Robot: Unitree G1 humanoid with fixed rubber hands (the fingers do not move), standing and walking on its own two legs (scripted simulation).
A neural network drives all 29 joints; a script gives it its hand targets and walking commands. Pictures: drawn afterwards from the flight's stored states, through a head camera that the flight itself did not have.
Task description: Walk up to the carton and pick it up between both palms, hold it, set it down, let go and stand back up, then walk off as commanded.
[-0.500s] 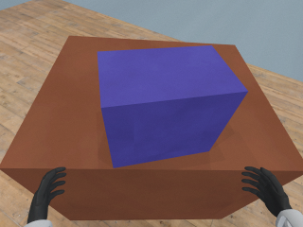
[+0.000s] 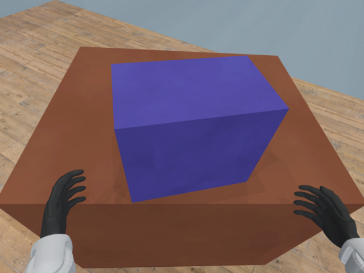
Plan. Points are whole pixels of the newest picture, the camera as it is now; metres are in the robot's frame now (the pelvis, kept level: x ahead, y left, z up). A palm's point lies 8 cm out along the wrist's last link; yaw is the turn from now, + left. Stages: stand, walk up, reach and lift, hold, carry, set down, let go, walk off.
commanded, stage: reach and lift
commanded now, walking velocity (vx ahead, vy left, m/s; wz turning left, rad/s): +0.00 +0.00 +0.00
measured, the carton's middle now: (188, 130) +0.42 +0.01 +0.09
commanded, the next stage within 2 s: none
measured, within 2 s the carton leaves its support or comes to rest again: neither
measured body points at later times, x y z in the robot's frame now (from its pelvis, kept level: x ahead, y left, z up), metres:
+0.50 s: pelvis -0.01 -0.01 +0.00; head +0.01 +0.01 +0.45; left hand +0.27 +0.23 +0.13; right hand +0.32 -0.27 +0.11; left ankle +0.06 +0.16 -0.73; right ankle +0.01 -0.10 -0.73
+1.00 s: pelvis -0.01 -0.01 +0.00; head +0.01 -0.01 +0.45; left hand +0.32 +0.23 +0.16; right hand +0.37 -0.25 +0.16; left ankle +0.06 +0.16 -0.73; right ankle +0.01 -0.10 -0.73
